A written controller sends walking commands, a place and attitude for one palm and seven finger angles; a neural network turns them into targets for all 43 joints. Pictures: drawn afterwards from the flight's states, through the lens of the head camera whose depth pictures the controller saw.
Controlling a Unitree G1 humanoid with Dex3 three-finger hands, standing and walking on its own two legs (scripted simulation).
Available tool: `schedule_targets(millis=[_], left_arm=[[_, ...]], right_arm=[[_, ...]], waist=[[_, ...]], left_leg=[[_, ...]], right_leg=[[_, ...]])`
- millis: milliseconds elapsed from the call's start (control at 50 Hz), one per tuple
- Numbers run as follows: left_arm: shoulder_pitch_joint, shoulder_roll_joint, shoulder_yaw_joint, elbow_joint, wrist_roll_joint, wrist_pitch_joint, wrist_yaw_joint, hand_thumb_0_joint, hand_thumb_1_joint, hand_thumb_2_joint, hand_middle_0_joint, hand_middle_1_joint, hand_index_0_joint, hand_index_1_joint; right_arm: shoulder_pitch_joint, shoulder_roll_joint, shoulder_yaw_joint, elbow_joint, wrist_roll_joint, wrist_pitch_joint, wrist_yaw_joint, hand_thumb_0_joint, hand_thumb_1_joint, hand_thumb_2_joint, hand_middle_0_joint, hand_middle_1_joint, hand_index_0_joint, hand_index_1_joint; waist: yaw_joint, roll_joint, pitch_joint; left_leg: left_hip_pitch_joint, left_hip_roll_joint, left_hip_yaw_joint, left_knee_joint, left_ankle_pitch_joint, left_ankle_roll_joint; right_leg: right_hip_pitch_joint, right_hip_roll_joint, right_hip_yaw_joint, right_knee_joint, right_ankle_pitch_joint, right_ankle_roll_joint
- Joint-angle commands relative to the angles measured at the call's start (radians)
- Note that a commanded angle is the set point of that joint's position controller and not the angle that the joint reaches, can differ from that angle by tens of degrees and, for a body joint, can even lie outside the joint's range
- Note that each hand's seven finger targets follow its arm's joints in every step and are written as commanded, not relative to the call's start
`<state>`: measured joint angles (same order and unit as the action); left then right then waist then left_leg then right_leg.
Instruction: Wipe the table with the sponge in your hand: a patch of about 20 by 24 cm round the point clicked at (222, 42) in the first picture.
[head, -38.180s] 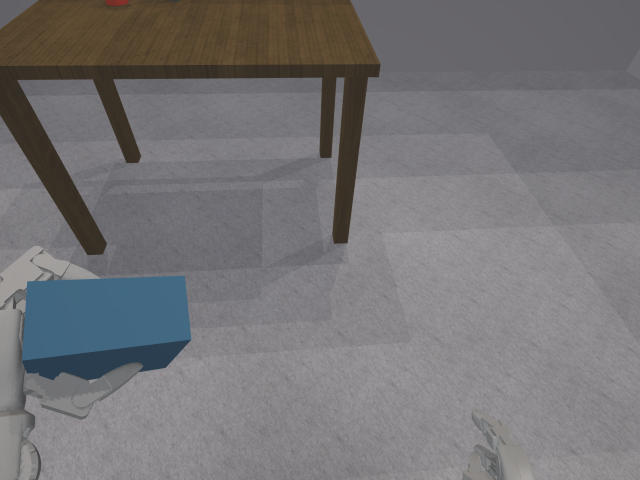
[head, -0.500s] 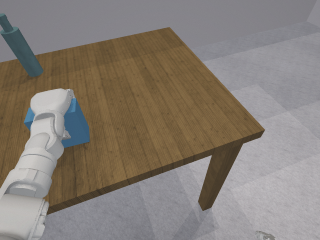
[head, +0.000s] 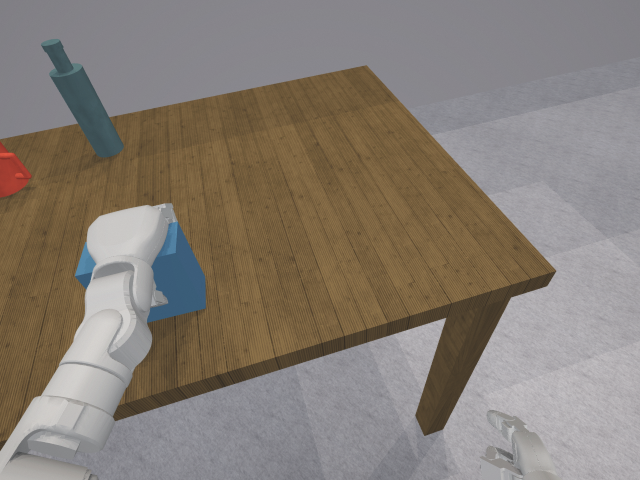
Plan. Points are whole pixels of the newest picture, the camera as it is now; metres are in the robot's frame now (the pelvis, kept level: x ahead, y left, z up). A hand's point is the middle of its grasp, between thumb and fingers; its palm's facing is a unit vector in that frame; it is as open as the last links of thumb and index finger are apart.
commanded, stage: wipe back along the first lane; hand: left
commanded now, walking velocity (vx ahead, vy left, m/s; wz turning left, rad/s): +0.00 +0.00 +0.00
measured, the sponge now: (154, 285) +0.34 +0.28 +0.05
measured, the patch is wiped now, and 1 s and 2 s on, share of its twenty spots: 0.95 1.00 1.00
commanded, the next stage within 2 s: lift the sponge slowly off the table in 0.36 s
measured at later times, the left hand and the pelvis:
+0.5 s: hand (151, 291) +0.30 +0.25 +0.10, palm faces +0.05 -0.05 -1.00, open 10.4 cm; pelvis -0.01 +0.00 +0.00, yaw -1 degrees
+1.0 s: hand (160, 296) +0.29 +0.23 +0.10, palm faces +0.02 -0.09 -1.00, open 10.4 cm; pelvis -0.01 -0.02 +0.00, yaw +0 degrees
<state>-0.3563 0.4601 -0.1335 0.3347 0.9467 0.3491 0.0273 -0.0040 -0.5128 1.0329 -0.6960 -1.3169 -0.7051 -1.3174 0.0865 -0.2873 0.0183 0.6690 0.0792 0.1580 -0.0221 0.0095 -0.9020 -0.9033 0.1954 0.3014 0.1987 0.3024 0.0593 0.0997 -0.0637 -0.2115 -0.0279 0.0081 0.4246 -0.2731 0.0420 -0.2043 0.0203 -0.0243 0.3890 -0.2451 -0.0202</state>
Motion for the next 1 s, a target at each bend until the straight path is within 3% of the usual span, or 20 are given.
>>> schedule_targets(millis=[0, 40, 160, 200, 240, 300, 340, 400, 460, 500, 560, 600, 640, 720, 760, 800, 860, 900, 920, 980], left_arm=[[-0.111, 0.129, 0.065, -0.147, -0.030, 0.011, -0.016, 0.000, 0.100, 1.300, -1.200, -1.600, -1.200, -1.600], [-0.070, 0.081, 0.032, -0.158, -0.035, 0.019, -0.011, 0.000, 0.100, 1.300, -1.200, -1.600, -1.200, -1.600], [-0.037, 0.075, 0.033, -0.220, -0.045, 0.060, -0.002, 0.000, 0.100, 1.300, -1.200, -1.600, -1.200, -1.600], [-0.057, 0.114, 0.059, -0.247, -0.043, 0.076, -0.002, 0.000, 0.100, 1.300, -1.200, -1.600, -1.200, -1.600], [-0.046, 0.058, 0.013, -0.248, -0.044, 0.088, 0.000, 0.000, 0.100, 1.300, -1.200, -1.600, -1.200, -1.600], [-0.001, 0.095, 0.044, -0.284, -0.037, 0.093, -0.007, 0.000, 0.100, 1.300, -1.200, -1.600, -1.200, -1.600], [0.013, 0.041, -0.003, -0.290, -0.040, 0.098, -0.009, 0.000, 0.100, 1.300, -1.200, -1.600, -1.200, -1.600], [0.069, 0.064, 0.028, -0.331, -0.039, 0.100, -0.011, 0.000, 0.100, 1.300, -1.200, -1.600, -1.200, -1.600], [0.033, 0.026, -0.018, -0.345, -0.042, 0.105, -0.014, 0.000, 0.100, 1.300, -1.200, -1.600, -1.200, -1.600], [-0.015, 0.091, 0.031, -0.370, -0.032, 0.120, -0.009, 0.000, 0.100, 1.300, -1.200, -1.600, -1.200, -1.600], [-0.053, 0.084, 0.014, -0.351, -0.027, 0.127, -0.008, 0.000, 0.100, 1.300, -1.200, -1.600, -1.200, -1.600], [-0.084, 0.137, 0.052, -0.393, -0.015, 0.123, -0.012, 0.000, 0.100, 1.300, -1.200, -1.600, -1.200, -1.600], [-0.085, 0.105, 0.020, -0.377, -0.015, 0.120, -0.015, 0.000, 0.100, 1.300, -1.200, -1.600, -1.200, -1.600], [-0.113, 0.137, 0.040, -0.467, -0.005, 0.098, -0.022, 0.000, 0.100, 1.300, -1.200, -1.600, -1.200, -1.600], [-0.071, 0.120, 0.034, -0.460, -0.017, 0.088, -0.024, 0.000, 0.100, 1.300, -1.200, -1.600, -1.200, -1.600], [-0.072, 0.184, 0.094, -0.489, -0.013, 0.086, -0.021, 0.000, 0.100, 1.300, -1.200, -1.600, -1.200, -1.600], [-0.102, 0.162, 0.070, -0.469, -0.008, 0.088, -0.017, 0.000, 0.100, 1.300, -1.200, -1.600, -1.200, -1.600], [-0.143, 0.217, 0.112, -0.516, 0.002, 0.090, -0.011, 0.000, 0.100, 1.300, -1.200, -1.600, -1.200, -1.600], [-0.170, 0.194, 0.088, -0.531, 0.008, 0.088, -0.007, 0.000, 0.100, 1.300, -1.200, -1.600, -1.200, -1.600], [-0.151, 0.207, 0.099, -0.517, 0.003, 0.088, -0.006, 0.000, 0.100, 1.300, -1.200, -1.600, -1.200, -1.600]], right_arm=[[-0.145, -0.122, -0.036, -0.157, -0.005, -0.042, 0.000, 0.000, -0.900, -0.900, 0.200, 0.300, 0.200, 0.300], [-0.143, -0.112, -0.036, -0.159, -0.005, -0.048, 0.005, 0.000, -0.900, -0.900, 0.200, 0.300, 0.200, 0.300], [-0.177, -0.113, -0.031, -0.158, -0.005, -0.051, 0.006, 0.000, -0.900, -0.900, 0.200, 0.300, 0.200, 0.300], [-0.197, -0.118, -0.027, -0.160, -0.006, -0.049, 0.002, 0.000, -0.900, -0.900, 0.200, 0.300, 0.200, 0.300], [-0.197, -0.108, -0.025, -0.160, -0.004, -0.056, 0.002, 0.000, -0.900, -0.900, 0.200, 0.300, 0.200, 0.300], [-0.218, -0.112, -0.021, -0.168, -0.005, -0.056, 0.004, 0.000, -0.900, -0.900, 0.200, 0.300, 0.200, 0.300], [-0.212, -0.102, -0.021, -0.169, -0.004, -0.064, 0.005, 0.000, -0.900, -0.900, 0.200, 0.300, 0.200, 0.300], [-0.233, -0.107, -0.020, -0.178, -0.007, -0.065, 0.010, 0.000, -0.900, -0.900, 0.200, 0.300, 0.200, 0.300], [-0.229, -0.105, -0.018, -0.167, -0.005, -0.067, 0.008, 0.000, -0.900, -0.900, 0.200, 0.300, 0.200, 0.300], [-0.248, -0.107, -0.016, -0.172, -0.008, -0.064, 0.001, 0.000, -0.900, -0.900, 0.200, 0.300, 0.200, 0.300], [-0.239, -0.102, -0.013, -0.156, -0.007, -0.067, -0.006, 0.000, -0.900, -0.900, 0.200, 0.300, 0.200, 0.300], [-0.256, -0.104, -0.011, -0.165, -0.011, -0.069, -0.011, 0.000, -0.900, -0.900, 0.200, 0.300, 0.200, 0.300], [-0.248, -0.096, -0.010, -0.158, -0.011, -0.075, -0.013, 0.000, -0.900, -0.900, 0.200, 0.300, 0.200, 0.300], [-0.254, -0.093, -0.010, -0.171, -0.016, -0.080, -0.011, 0.000, -0.900, -0.900, 0.200, 0.300, 0.200, 0.300], [-0.248, -0.092, -0.011, -0.164, -0.018, -0.081, -0.010, 0.000, -0.900, -0.900, 0.200, 0.300, 0.200, 0.300], [-0.261, -0.097, -0.011, -0.173, -0.021, -0.083, -0.010, 0.000, -0.900, -0.900, 0.200, 0.300, 0.200, 0.300], [-0.253, -0.094, -0.010, -0.155, -0.020, -0.081, -0.015, 0.000, -0.900, -0.900, 0.200, 0.300, 0.200, 0.300], [-0.276, -0.096, -0.009, -0.165, -0.020, -0.084, -0.017, 0.000, -0.900, -0.900, 0.200, 0.300, 0.200, 0.300], [-0.266, -0.089, -0.010, -0.166, -0.022, -0.092, -0.016, 0.000, -0.900, -0.900, 0.200, 0.300, 0.200, 0.300], [-0.266, -0.092, -0.013, -0.151, -0.023, -0.088, -0.018, 0.000, -0.900, -0.900, 0.200, 0.300, 0.200, 0.300]], waist=[[0.013, -0.113, -0.216], [0.012, -0.133, -0.195], [0.016, -0.143, -0.148], [0.020, -0.136, -0.146], [0.016, -0.138, -0.141], [0.030, -0.118, -0.158], [0.023, -0.136, -0.154], [0.038, -0.129, -0.163], [0.018, -0.142, -0.136], [0.026, -0.135, -0.131], [0.018, -0.128, -0.120], [0.028, -0.116, -0.164], [0.021, -0.113, -0.154], [0.032, -0.079, -0.217], [0.031, -0.074, -0.189], [0.043, -0.085, -0.199], [0.031, -0.092, -0.163], [0.040, -0.075, -0.190], [0.041, -0.083, -0.223], [0.043, -0.057, -0.194]], left_leg=[[0.087, 0.011, -0.031, -0.021, 0.434, -0.003], [0.087, 0.011, -0.030, -0.017, 0.445, -0.004], [0.073, 0.014, -0.028, -0.038, 0.390, -0.006], [0.074, 0.013, -0.028, -0.048, 0.356, -0.004], [0.082, 0.010, -0.024, -0.045, 0.362, -0.003], [0.086, 0.011, -0.030, -0.053, 0.357, -0.005], [0.089, 0.011, -0.026, -0.047, 0.356, -0.003], [0.089, 0.008, -0.029, -0.050, 0.357, -0.003], [0.087, 0.012, -0.026, -0.050, 0.345, -0.003], [0.090, 0.010, -0.028, -0.061, 0.312, 0.001], [0.093, 0.004, -0.023, -0.064, 0.317, 0.002], [0.113, 0.001, -0.027, -0.066, 0.321, 0.006], [0.115, -0.001, -0.019, -0.059, 0.340, 0.008], [0.134, -0.007, -0.020, -0.055, 0.370, 0.011], [0.138, -0.005, -0.024, -0.060, 0.397, 0.007], [0.138, -0.006, -0.029, -0.065, 0.388, 0.010], [0.131, -0.005, -0.018, -0.070, 0.382, 0.008], [0.148, -0.008, -0.022, -0.076, 0.374, 0.011], [0.149, -0.011, -0.014, -0.064, 0.399, 0.013], [0.155, -0.011, -0.018, -0.077, 0.396, 0.009]], right_leg=[[0.118, 0.023, 0.019, 0.006, 0.378, -0.053], [0.117, 0.021, 0.007, 0.009, 0.386, -0.049], [0.111, 0.021, 0.006, -0.004, 0.338, -0.048], [0.112, 0.025, 0.022, -0.012, 0.310, -0.052], [0.112, 0.022, 0.010, -0.011, 0.311, -0.050], [0.128, 0.026, 0.031, -0.009, 0.305, -0.056], [0.127, 0.022, 0.017, -0.006, 0.305, -0.050], [0.141, 0.028, 0.041, -0.007, 0.318, -0.055], [0.121, 0.021, 0.025, -0.009, 0.315, -0.049], [0.118, 0.027, 0.045, -0.020, 0.273, -0.053], [0.126, 0.020, 0.035, -0.024, 0.283, -0.052], [0.146, 0.026, 0.059, -0.025, 0.286, -0.058], [0.152, 0.019, 0.044, -0.023, 0.310, -0.054], [0.192, 0.017, 0.054, -0.016, 0.344, -0.057], [0.190, 0.020, 0.051, -0.020, 0.375, -0.058], [0.201, 0.028, 0.078, -0.025, 0.372, -0.062], [0.192, 0.018, 0.057, -0.032, 0.373, -0.055], [0.201, 0.027, 0.087, -0.038, 0.352, -0.062], [0.221, 0.017, 0.063, -0.024, 0.379, -0.057], [0.217, 0.020, 0.069, -0.037, 0.377, -0.060]])
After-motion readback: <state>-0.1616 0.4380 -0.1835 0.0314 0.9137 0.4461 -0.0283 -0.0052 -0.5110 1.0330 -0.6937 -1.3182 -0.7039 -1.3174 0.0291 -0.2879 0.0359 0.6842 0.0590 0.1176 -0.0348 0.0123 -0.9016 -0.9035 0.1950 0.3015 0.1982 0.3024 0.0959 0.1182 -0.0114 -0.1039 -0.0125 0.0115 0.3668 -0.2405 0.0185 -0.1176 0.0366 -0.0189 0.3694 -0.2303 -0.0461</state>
